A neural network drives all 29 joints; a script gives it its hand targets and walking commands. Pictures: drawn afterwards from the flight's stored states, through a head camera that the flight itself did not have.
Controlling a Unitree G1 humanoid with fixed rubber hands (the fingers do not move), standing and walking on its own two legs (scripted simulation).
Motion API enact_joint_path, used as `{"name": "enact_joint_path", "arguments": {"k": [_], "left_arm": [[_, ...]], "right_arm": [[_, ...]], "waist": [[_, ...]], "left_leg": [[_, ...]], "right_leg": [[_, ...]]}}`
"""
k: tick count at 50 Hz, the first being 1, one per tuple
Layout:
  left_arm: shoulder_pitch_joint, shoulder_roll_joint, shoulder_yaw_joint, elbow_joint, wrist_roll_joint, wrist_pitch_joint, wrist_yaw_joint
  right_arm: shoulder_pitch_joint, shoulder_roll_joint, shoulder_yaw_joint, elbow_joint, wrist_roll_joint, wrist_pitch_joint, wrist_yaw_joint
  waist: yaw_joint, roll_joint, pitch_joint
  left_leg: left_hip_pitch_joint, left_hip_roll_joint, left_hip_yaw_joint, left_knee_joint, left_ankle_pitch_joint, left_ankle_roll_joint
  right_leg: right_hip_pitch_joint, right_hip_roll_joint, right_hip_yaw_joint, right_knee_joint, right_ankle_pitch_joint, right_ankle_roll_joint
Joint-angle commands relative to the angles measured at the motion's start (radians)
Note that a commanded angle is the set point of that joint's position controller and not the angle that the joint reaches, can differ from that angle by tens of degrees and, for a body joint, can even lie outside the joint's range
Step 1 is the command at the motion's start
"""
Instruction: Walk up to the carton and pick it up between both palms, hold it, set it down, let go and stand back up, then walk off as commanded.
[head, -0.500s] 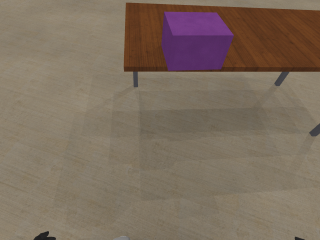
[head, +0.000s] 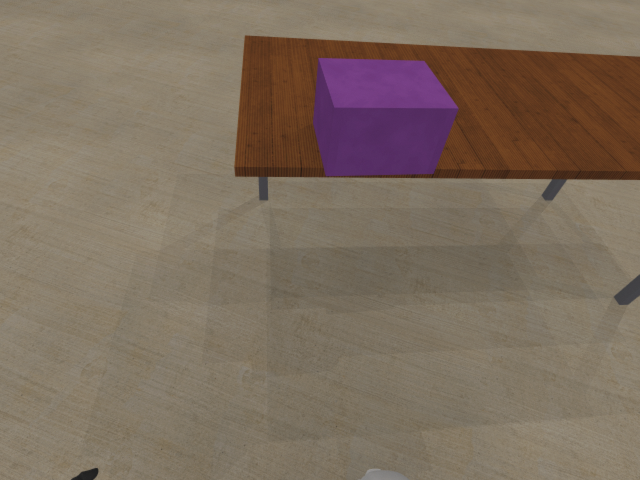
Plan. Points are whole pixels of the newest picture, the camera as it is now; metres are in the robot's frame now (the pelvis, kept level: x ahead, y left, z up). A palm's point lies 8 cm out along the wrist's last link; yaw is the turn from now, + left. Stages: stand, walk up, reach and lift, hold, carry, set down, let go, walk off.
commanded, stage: walk up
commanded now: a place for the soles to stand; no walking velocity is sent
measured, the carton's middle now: (376, 116) +0.85 -0.11 +0.02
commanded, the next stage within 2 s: none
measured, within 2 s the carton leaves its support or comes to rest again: neither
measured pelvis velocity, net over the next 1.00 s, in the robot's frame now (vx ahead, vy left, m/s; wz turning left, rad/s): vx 0.14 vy -0.07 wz -0.03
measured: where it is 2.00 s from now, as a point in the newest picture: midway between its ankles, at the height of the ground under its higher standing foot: outside the picture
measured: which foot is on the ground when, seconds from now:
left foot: down 0.00-0.10, up 0.12-0.58, down 0.60-1.00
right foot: up 0.00-0.08, down 0.10-0.62, up 0.64-1.00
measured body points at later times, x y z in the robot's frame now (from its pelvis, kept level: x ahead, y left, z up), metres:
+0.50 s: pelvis +0.07 -0.07 +0.01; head +0.11 -0.06 +0.45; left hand +0.19 +0.25 -0.09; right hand +0.12 -0.42 -0.08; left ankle +0.07 +0.06 -0.68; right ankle +0.08 -0.17 -0.72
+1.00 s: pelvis +0.14 -0.07 +0.01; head +0.15 -0.01 +0.45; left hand +0.25 +0.25 -0.13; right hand +0.16 -0.42 -0.04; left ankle +0.14 +0.06 -0.72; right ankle +0.16 -0.23 -0.67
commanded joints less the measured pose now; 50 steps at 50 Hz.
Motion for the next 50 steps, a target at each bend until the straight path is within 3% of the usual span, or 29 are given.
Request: {"name": "enact_joint_path", "arguments": {"k": [1,2,3,4,5,6,7,8,9,11,14,16,17,19,25,26,27,28,29,30,31,32,34,36,38,39,43,48,50], "left_arm": [[-0.002,0.187,0.071,-0.052,0.022,-0.055,-0.01],[0.164,0.214,0.093,0.016,0.025,-0.071,0.003],[0.229,0.282,0.112,0.044,0.035,-0.083,0.025],[0.211,0.329,0.113,0.01,0.03,-0.09,0.04],[0.123,0.32,0.109,-0.026,0.023,-0.086,0.043],[0.101,0.327,0.118,-0.026,0.017,-0.073,0.04],[0.057,0.331,0.112,-0.033,0.018,-0.072,0.043],[0.026,0.287,0.103,-0.043,0.02,-0.076,0.046],[0.016,0.255,0.093,-0.045,0.017,-0.081,0.048],[0.028,0.229,0.08,-0.054,0.018,-0.088,0.051],[0.056,0.205,0.075,-0.063,0.018,-0.094,0.049],[0.084,0.199,0.076,-0.063,0.014,-0.093,0.047],[0.098,0.204,0.074,-0.06,0.016,-0.091,0.047],[0.111,0.209,0.077,-0.057,0.017,-0.087,0.05],[0.098,0.199,0.065,-0.075,0.026,-0.068,0.047],[0.048,0.195,0.06,-0.084,0.024,-0.063,0.043],[-0.022,0.178,0.053,-0.098,0.018,-0.057,0.037],[-0.058,0.13,0.033,-0.124,0.008,-0.06,0.033],[-0.044,0.064,0.015,-0.141,0.006,-0.062,0.031],[-0.033,0.085,0.02,-0.126,0.017,-0.053,0.033],[-0.078,0.167,0.037,-0.12,0.037,-0.038,0.035],[-0.101,0.203,0.041,-0.117,0.042,-0.036,0.033],[-0.101,0.202,0.048,-0.091,0.037,-0.035,0.018],[-0.047,0.176,0.042,-0.061,0.031,-0.032,0.012],[-0.038,0.149,0.037,-0.071,0.025,-0.023,0.012],[-0.062,0.148,0.041,-0.08,0.024,-0.017,0.014],[-0.119,0.155,0.043,-0.103,0.028,-0.007,0.016],[-0.155,0.165,0.049,-0.107,0.037,-0.011,0.008],[-0.17,0.182,0.057,-0.113,0.036,-0.02,0.002]], "right_arm": [[-0.138,-0.342,-0.108,-0.045,0.001,-0.002,-0.009],[-0.144,-0.286,-0.092,-0.042,-0.002,0.006,-0.008],[-0.085,-0.154,-0.048,-0.037,0.004,0.01,-0.003],[-0.056,-0.099,-0.022,-0.044,0.02,0.018,-0.007],[-0.045,-0.17,-0.039,-0.03,0.014,0.03,-0.012],[-0.08,-0.234,-0.053,-0.009,0.014,0.038,-0.009],[-0.088,-0.25,-0.057,-0.006,0.022,0.043,-0.006],[-0.069,-0.267,-0.065,0.014,0.034,0.044,-0.001],[-0.044,-0.251,-0.068,0.038,0.037,0.05,0.005],[-0.015,-0.222,-0.065,0.057,0.037,0.057,0.012],[-0.02,-0.217,-0.064,0.061,0.032,0.06,0.017],[-0.053,-0.217,-0.062,0.049,0.033,0.057,0.017],[-0.077,-0.211,-0.059,0.036,0.028,0.055,0.017],[-0.1,-0.21,-0.055,0.023,0.026,0.051,0.017],[-0.104,-0.173,-0.041,0.008,0.022,0.004,0.0],[-0.051,-0.168,-0.042,0.023,0.023,-0.007,-0.004],[0.071,-0.167,-0.051,0.064,0.02,-0.02,-0.009],[0.171,-0.226,-0.078,0.088,0.005,-0.03,-0.02],[0.202,-0.301,-0.101,0.078,-0.003,-0.03,-0.026],[0.169,-0.341,-0.114,0.057,-0.004,-0.019,-0.027],[0.15,-0.348,-0.115,0.047,0.011,-0.011,-0.028],[0.093,-0.341,-0.109,0.034,0.015,-0.009,-0.028],[0.024,-0.303,-0.097,0.023,0.015,-0.008,-0.024],[0.032,-0.282,-0.087,0.017,0.022,-0.014,-0.024],[0.053,-0.285,-0.089,0.017,0.03,-0.018,-0.02],[0.069,-0.291,-0.089,0.019,0.027,-0.018,-0.02],[0.112,-0.3,-0.104,0.019,0.025,-0.013,-0.024],[0.073,-0.318,-0.107,0.005,0.016,-0.01,-0.021],[0.044,-0.334,-0.112,-0.005,0.009,-0.009,-0.021]], "waist": [[0.081,0.231,-0.034],[0.153,0.088,-0.115],[0.159,-0.208,-0.081],[0.149,-0.329,-0.052],[0.097,-0.184,-0.023],[0.115,-0.125,-0.027],[0.096,-0.105,0.024],[0.069,-0.038,0.046],[0.048,-0.019,0.065],[0.034,-0.048,0.059],[0.041,-0.023,-0.008],[0.058,-0.016,-0.025],[0.068,-0.013,-0.025],[0.084,-0.014,-0.028],[0.091,-0.025,-0.109],[0.052,0.001,-0.122],[-0.026,0.041,-0.157],[-0.102,0.126,-0.205],[-0.098,0.296,-0.23],[-0.071,0.269,-0.193],[-0.084,0.173,-0.158],[-0.076,0.172,-0.065],[-0.032,0.129,0.05],[-0.018,0.148,0.067],[-0.017,0.207,0.052],[-0.024,0.207,0.044],[-0.047,0.248,0.044],[-0.049,0.257,0.066],[-0.047,0.242,0.058]], "left_leg": [[-0.001,0.27,-0.189,-0.117,0.311,0.223],[-0.149,0.173,-0.097,0.188,0.33,0.171],[-0.349,0.026,-0.021,0.44,0.072,0.102],[-0.533,-0.136,-0.076,0.575,-0.151,0.045],[-0.536,-0.115,-0.115,0.568,-0.142,0.046],[-0.511,-0.091,-0.141,0.574,-0.102,0.055],[-0.501,-0.069,-0.179,0.571,-0.065,0.064],[-0.493,-0.057,-0.19,0.543,0.008,0.061],[-0.446,-0.042,-0.184,0.5,0.078,0.055],[-0.409,-0.024,-0.16,0.439,0.14,0.032],[-0.402,-0.013,-0.128,0.378,0.164,0.008],[-0.428,-0.016,-0.127,0.33,0.144,0.005],[-0.436,-0.014,-0.118,0.3,0.115,0.005],[-0.446,-0.015,-0.115,0.244,0.064,0.006],[-0.317,-0.033,-0.06,-0.058,-0.078,0.031],[-0.205,-0.043,-0.045,-0.187,0.007,0.038],[-0.01,-0.073,0.005,-0.35,0.179,0.045],[0.238,-0.008,-0.11,-0.337,0.331,0.068],[0.395,0.165,-0.406,-0.313,0.369,0.108],[0.458,0.304,-0.637,-0.322,0.344,0.18],[0.383,0.351,-0.7,-0.348,0.141,0.256],[0.311,0.354,-0.686,-0.372,0.078,0.282],[0.177,0.269,-0.534,-0.395,0.063,0.215],[0.168,0.202,-0.415,-0.361,0.312,0.144],[0.134,0.179,-0.372,-0.339,0.484,0.124],[0.141,0.18,-0.366,-0.334,0.503,0.144],[0.209,0.177,-0.382,-0.31,0.522,0.144],[0.166,0.21,-0.394,-0.31,0.316,0.248],[0.142,0.231,-0.412,-0.303,0.202,0.268]], "right_leg": [[0.134,-0.055,-0.042,-0.347,-0.063,-0.022],[0.406,-0.012,0.004,-0.467,-0.068,-0.015],[0.509,-0.066,0.189,-0.563,-0.131,0.007],[0.485,-0.186,0.507,-0.65,-0.18,-0.007],[0.401,-0.235,0.591,-0.726,-0.3,-0.037],[0.348,-0.261,0.649,-0.818,-0.461,-0.033],[0.272,-0.258,0.628,-0.825,-0.489,-0.012],[0.263,-0.214,0.539,-0.795,-0.39,0.016],[0.233,-0.172,0.425,-0.775,-0.267,0.069],[0.278,-0.119,0.317,-0.739,-0.101,0.08],[0.394,-0.115,0.261,-0.702,0.059,0.005],[0.469,-0.134,0.265,-0.684,0.143,-0.009],[0.488,-0.146,0.269,-0.673,0.16,-0.045],[0.546,-0.166,0.286,-0.645,0.204,-0.07],[0.556,-0.211,0.28,-0.466,0.536,-0.239],[0.491,-0.178,0.221,-0.401,0.546,-0.231],[0.393,-0.112,0.132,-0.279,0.504,-0.188],[0.196,-0.044,0.09,-0.107,0.425,-0.113],[-0.037,0.037,0.026,0.027,0.149,-0.039],[-0.238,0.102,-0.027,0.063,-0.155,0.006],[-0.279,0.046,0.047,0.12,-0.187,0.012],[-0.335,0.013,0.066,0.162,-0.178,0.006],[-0.311,-0.019,0.09,0.148,-0.071,0.003],[-0.274,-0.007,0.073,0.139,0.021,0.017],[-0.215,-0.006,0.054,0.165,0.074,0.026],[-0.221,-0.006,0.038,0.157,0.079,0.029],[-0.29,-0.033,0.027,0.107,0.085,0.03],[-0.281,-0.064,0.012,0.0,0.007,0.034],[-0.235,-0.074,0.02,-0.063,-0.025,0.034]]}}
